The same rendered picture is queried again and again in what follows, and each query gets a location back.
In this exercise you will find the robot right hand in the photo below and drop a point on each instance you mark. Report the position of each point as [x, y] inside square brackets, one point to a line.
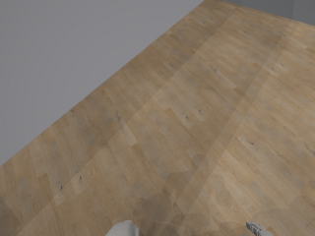
[258, 229]

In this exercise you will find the robot left thigh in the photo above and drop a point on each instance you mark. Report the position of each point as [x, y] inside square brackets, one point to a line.
[125, 228]

